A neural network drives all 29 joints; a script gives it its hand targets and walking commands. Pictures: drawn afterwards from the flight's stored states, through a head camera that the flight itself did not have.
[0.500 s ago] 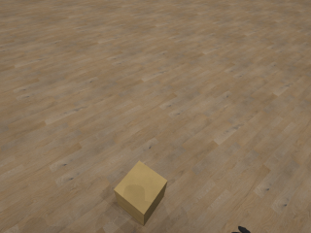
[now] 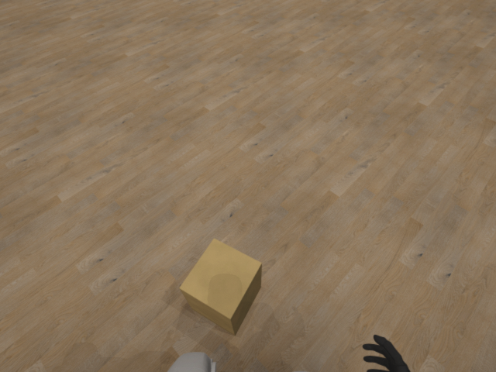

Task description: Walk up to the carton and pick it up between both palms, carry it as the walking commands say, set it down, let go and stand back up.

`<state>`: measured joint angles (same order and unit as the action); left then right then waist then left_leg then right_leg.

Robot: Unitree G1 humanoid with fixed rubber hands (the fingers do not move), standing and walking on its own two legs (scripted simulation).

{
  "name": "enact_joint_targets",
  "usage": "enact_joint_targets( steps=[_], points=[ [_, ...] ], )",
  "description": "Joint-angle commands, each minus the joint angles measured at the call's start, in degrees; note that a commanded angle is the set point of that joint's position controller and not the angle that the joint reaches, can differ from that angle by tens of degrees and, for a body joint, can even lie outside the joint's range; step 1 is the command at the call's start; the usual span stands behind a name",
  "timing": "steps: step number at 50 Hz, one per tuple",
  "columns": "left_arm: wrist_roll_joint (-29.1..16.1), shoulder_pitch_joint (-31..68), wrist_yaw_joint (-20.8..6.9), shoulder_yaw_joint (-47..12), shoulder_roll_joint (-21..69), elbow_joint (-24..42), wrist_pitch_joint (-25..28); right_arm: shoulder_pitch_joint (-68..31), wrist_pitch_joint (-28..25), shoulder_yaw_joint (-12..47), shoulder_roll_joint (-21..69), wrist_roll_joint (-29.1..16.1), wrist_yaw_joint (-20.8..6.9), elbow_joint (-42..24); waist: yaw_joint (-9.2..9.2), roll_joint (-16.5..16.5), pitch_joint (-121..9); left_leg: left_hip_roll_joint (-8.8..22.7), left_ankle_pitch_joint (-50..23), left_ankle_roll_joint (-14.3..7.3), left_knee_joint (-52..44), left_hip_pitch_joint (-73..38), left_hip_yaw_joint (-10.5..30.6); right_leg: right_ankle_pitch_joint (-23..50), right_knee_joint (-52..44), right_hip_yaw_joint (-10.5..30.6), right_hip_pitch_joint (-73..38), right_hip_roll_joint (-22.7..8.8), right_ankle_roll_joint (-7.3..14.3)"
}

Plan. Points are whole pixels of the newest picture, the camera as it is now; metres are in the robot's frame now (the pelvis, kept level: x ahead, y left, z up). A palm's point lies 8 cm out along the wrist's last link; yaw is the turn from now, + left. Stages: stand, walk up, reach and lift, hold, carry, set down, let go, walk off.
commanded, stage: walk up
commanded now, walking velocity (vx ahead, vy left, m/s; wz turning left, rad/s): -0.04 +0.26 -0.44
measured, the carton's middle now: (224, 287) +0.45 +0.12 -0.64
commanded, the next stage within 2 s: stand in 1.82 s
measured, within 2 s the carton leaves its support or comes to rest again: neither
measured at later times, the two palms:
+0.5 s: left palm out of the picture +0.11 +0.39 -0.13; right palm out of the picture -0.02 -0.09 -0.13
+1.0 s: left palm out of the picture +0.20 +0.49 -0.14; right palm out of the picture +0.01 +0.04 -0.11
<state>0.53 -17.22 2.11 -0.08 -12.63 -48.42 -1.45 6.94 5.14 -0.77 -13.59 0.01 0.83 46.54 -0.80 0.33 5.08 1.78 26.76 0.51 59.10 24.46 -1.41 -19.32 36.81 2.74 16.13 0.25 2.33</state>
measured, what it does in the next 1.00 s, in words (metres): steps to the left, turning right: left foot, then right foot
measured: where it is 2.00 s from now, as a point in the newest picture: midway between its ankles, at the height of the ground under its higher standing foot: outside the picture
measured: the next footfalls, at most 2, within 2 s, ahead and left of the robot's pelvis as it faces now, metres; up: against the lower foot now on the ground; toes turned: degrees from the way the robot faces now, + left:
left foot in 0.26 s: +0.05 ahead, +0.24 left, +0.00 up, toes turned -7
right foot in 0.56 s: +0.01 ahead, +0.09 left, +0.00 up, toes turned -24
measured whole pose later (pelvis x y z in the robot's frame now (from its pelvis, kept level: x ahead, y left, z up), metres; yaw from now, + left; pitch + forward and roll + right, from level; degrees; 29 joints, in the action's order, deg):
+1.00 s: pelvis +0.05 +0.30 +0.00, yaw -24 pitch +0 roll -2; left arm 0.5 -15.5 1.5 -0.1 -12.7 -48.4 -3.3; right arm 15.9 3.2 -0.8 -13.2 0.0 -1.1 46.5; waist -0.4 0.2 0.7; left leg 4.2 18.3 0.4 37.9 19.4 -3.1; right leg -28.3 51.6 1.3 22.6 -4.3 -1.3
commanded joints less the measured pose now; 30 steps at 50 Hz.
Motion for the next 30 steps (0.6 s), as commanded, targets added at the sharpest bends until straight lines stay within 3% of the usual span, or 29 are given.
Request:
enact_joint_targets(
  steps=[1,2,3,5,6,7,8,9,10,11,12,13,14,15,17,18,19,20,21,22,23,24,26,27,28,29,30],
  points=[
    [0.6,-8.5,1.6,5.1,-15.0,0.8,0.6,-3.9,0.6,-3.0,-6.6,1.8,-0.9,-7.3,-3.47,8.3,-4.8,1.0,-4.0,3.6,2.3,12.3,5.1,28.2,-19.4,27.3,-7.3,-20.9,8.2],
    [0.6,-7.6,1.8,5.1,-15.3,1.0,0.4,-3.7,0.5,-2.5,-5.6,1.6,-0.7,-7.2,-3.33,7.4,-4.0,0.9,-3.0,3.9,-1.4,10.4,4.6,24.2,-20.0,28.3,-5.8,-21.3,8.8],
    [0.5,-9.4,2.2,5.2,-15.6,0.2,0.3,-4.2,1.0,-3.0,-5.9,2.0,-0.8,-7.8,-3.07,5.4,-2.5,1.0,-3.6,3.8,1.3,12.2,5.5,23.4,-20.7,31.6,-5.0,-22.6,8.7],
    [0.6,-5.9,2.2,5.8,-16.1,1.6,0.2,-2.8,1.0,-2.4,-5.8,1.5,-1.5,-8.4,-2.24,10.1,-3.9,2.2,-4.5,3.2,-2.1,8.8,5.5,20.5,-20.4,26.8,-2.1,-21.5,7.9],
    [0.6,-5.8,2.2,5.8,-16.8,1.6,0.2,-2.6,0.7,-2.4,-5.9,1.2,-1.3,-8.0,-2.17,11.1,-3.9,1.2,-3.2,3.3,-4.7,8.3,5.0,22.3,-19.9,28.1,-2.5,-20.7,7.5],
    [0.2,-2.7,2.2,6.1,-16.8,1.6,0.4,-1.1,0.1,-2.1,-5.3,0.8,-1.9,-7.5,-0.96,11.9,-7.1,2.0,-3.4,2.8,-8.0,3.0,5.4,20.5,-19.2,25.6,-1.7,-20.6,7.2],
    [0.4,-2.7,2.6,6.7,-17.6,1.1,0.2,-0.4,0.4,-2.3,-6.1,0.9,-2.0,-7.4,-0.62,9.0,-8.2,1.3,-2.0,2.7,-11.2,0.9,5.5,16.2,-19.0,27.1,-2.1,-20.8,6.7],
    [0.5,0.2,2.1,6.6,-16.7,1.9,0.5,0.4,-0.2,-1.6,-5.0,0.8,-2.0,-7.4,0.4,9.4,-8.9,1.7,-2.5,2.2,-15.8,-4.7,3.9,13.6,-18.4,24.0,2.4,-17.7,6.0],
    [0.8,2.3,2.4,6.7,-17.2,2.4,-0.1,3.0,0.2,-1.7,-5.2,1.1,-2.3,-7.0,1.39,13.6,-8.9,-0.4,-2.5,2.1,-19.0,-9.1,2.8,3.3,-19.9,25.0,7.6,-16.9,5.3],
    [0.3,7.5,2.3,6.9,-16.6,3.2,-0.8,9.4,-0.2,-1.7,-4.8,0.5,-3.0,-5.3,4.64,16.8,-9.2,0.2,-5.8,1.4,-28.3,-17.8,3.4,-1.2,-16.7,20.1,12.0,-14.5,2.9],
    [0.4,7.4,2.6,6.8,-14.2,2.5,-0.6,18.0,-1.4,-1.8,-6.0,1.3,-2.6,-2.1,7.77,8.7,-13.3,1.7,-13.1,0.9,-35.2,-27.9,4.6,-8.0,-8.1,15.2,15.4,-10.1,0.4],
    [1.5,5.0,2.3,4.7,-8.1,3.1,-0.1,18.1,-1.9,-2.6,-11.7,3.4,-2.2,-1.0,7.71,-12.5,-12.0,11.0,-3.3,-0.5,-45.8,-28.1,14.8,-13.5,8.2,5.9,21.8,0.2,-1.9],
    [2.4,4.1,2.2,3.8,-6.1,4.5,-0.4,15.0,-1.9,-2.9,-14.7,4.0,-2.2,-2.8,6.39,-21.6,-8.3,19.4,0.4,-5.2,-50.3,-20.2,25.5,-17.8,19.1,-0.2,24.9,2.6,-2.9],
    [1.8,4.1,2.7,4.9,-8.0,4.0,-0.5,12.1,-2.1,-2.1,-13.6,3.2,-2.3,-4.1,5.46,-21.4,-4.4,18.4,-5.9,-6.0,-48.3,-13.1,22.1,-18.3,26.2,0.0,22.1,-0.2,-2.5],
    [1.4,4.6,1.6,5.6,-8.5,3.7,-0.5,7.3,-2.3,-1.3,-9.1,3.2,-1.7,-5.4,4.04,-10.1,-4.3,14.9,-14.9,-8.1,-45.8,-12.1,14.8,-12.2,31.9,-1.5,22.1,-0.6,-2.5],
    [1.7,2.8,1.2,5.3,-7.8,2.7,-0.3,6.1,-2.5,-1.0,-7.6,3.3,-1.1,-5.5,3.2,-8.8,-7.2,13.6,-21.4,-9.1,-42.9,-14.9,11.0,-9.4,32.8,-2.7,21.4,-0.9,-2.9],
    [1.5,3.3,0.8,5.4,-7.4,3.2,-0.3,8.3,-2.9,-1.1,-7.1,3.4,-0.8,-4.5,3.93,-10.6,-9.3,13.2,-29.2,-9.6,-40.5,-17.6,8.5,-9.5,31.8,-3.8,21.0,-1.1,-3.5],
    [1.4,3.3,0.5,4.7,-6.3,3.4,-0.1,8.5,-3.1,-1.3,-6.5,3.3,-0.5,-4.6,3.61,-7.5,-9.2,12.4,-33.6,-9.9,-39.2,-19.5,6.8,-9.4,26.5,-4.3,20.5,-1.0,-3.4],
    [1.0,5.1,0.7,4.3,-6.2,3.6,-0.5,9.3,-3.0,-1.9,-6.8,3.3,-0.3,-4.5,4.18,-9.7,-7.1,12.9,-37.1,-10.1,-38.9,-19.9,6.1,-11.1,21.8,-4.4,19.5,-1.9,-3.5],
    [0.8,6.1,0.4,4.3,-5.9,3.7,-0.8,10.1,-2.8,-1.6,-6.5,3.6,-0.4,-3.7,4.2,-8.4,-6.1,11.7,-32.5,-10.7,-39.0,-15.9,5.0,-12.2,20.0,-5.6,16.3,-1.7,-3.8],
    [0.8,5.7,0.3,3.8,-5.5,3.7,-0.7,8.8,-2.1,-2.0,-6.5,4.2,-0.5,-3.6,3.19,-11.3,-5.8,11.7,-27.4,-10.9,-39.4,-12.8,4.2,-11.9,13.2,-6.6,12.0,-2.4,-3.6],
    [0.8,4.4,0.7,3.9,-5.6,3.7,-0.8,8.9,-1.9,-2.4,-6.8,4.0,-0.4,-3.4,2.68,-11.7,-4.1,12.2,-28.0,-10.7,-40.0,-12.0,4.8,-11.4,10.0,-7.2,9.9,-2.0,-2.7],
    [1.1,-1.3,1.3,3.3,-4.7,1.9,-0.6,8.3,-1.5,-3.0,-7.6,4.1,-0.6,-2.8,0.15,-11.2,-7.8,11.3,-22.9,-9.7,-35.0,-12.7,3.0,-4.3,-1.6,-8.5,1.4,-2.5,-1.4],
    [0.9,-5.0,2.0,3.4,-5.2,0.6,-0.6,7.9,-1.3,-2.9,-7.2,4.1,-0.8,-2.6,-2.14,-7.9,-8.8,9.7,-21.7,-8.3,-31.0,-8.9,2.4,-0.1,-8.3,-8.0,-7.1,-3.6,0.1],
    [1.8,-10.2,2.1,4.6,-8.8,-1.2,0.2,6.8,-1.5,-3.3,-5.3,3.6,-1.0,-3.9,-6.13,-0.2,-8.3,5.3,-14.4,-5.3,-20.7,2.6,-2.5,0.1,-15.5,4.0,-16.2,-12.4,2.4],
    [1.7,-12.8,2.5,6.0,-17.5,-1.7,0.2,3.8,-1.9,-3.1,-2.8,3.1,-1.5,-7.2,-7.81,16.8,-4.3,-3.5,4.5,0.0,-6.9,18.0,-5.5,8.4,-23.2,30.5,-18.0,-29.6,7.2],
    [1.7,-9.8,2.9,5.3,-18.6,-1.8,-0.6,0.9,-0.9,-3.1,-4.2,2.5,-1.6,-8.7,-6.51,17.1,-3.5,-0.8,6.1,0.7,2.1,17.2,1.9,10.4,-26.6,37.0,-9.8,-34.6,13.9]
  ],
)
